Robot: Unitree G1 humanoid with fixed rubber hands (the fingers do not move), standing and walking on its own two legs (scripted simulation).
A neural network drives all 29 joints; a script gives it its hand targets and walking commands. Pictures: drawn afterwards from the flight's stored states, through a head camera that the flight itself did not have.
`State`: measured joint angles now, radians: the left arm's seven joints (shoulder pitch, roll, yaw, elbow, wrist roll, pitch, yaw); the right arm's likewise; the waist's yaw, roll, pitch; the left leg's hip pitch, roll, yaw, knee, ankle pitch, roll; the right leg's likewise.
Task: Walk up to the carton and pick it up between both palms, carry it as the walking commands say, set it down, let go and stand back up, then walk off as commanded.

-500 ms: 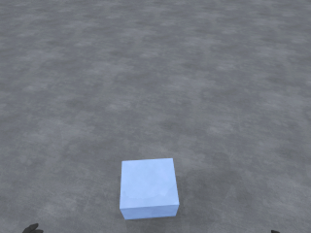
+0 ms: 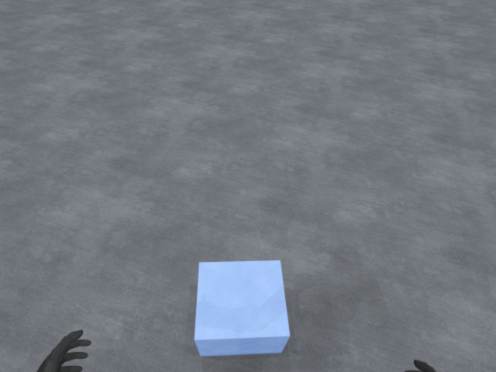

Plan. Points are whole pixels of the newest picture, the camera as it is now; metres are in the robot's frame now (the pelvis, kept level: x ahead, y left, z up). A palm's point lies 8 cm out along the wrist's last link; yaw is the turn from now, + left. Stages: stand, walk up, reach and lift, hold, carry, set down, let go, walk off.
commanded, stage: walk up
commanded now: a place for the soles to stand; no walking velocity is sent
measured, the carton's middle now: (240, 308) +0.44 +0.01 -0.66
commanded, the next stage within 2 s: reach and lift in 1.34 s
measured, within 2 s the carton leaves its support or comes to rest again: neither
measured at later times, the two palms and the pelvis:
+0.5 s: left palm out of the picture +0.07 +0.31 -0.09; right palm out of the picture +0.10 -0.33 -0.10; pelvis -0.03 -0.02 +0.01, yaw +2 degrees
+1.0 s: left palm out of the picture +0.06 +0.30 -0.09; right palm out of the picture +0.08 -0.34 -0.10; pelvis -0.04 -0.03 +0.00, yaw +4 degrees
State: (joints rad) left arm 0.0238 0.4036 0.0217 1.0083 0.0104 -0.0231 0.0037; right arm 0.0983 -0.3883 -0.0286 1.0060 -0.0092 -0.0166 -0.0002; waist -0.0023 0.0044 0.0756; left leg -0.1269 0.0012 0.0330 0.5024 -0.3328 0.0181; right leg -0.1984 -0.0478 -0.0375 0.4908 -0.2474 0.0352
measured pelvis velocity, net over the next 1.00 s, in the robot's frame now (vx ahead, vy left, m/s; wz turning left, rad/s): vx -0.04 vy -0.03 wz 0.07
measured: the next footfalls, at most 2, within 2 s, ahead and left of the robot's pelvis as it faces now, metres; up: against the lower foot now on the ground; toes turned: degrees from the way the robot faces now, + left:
none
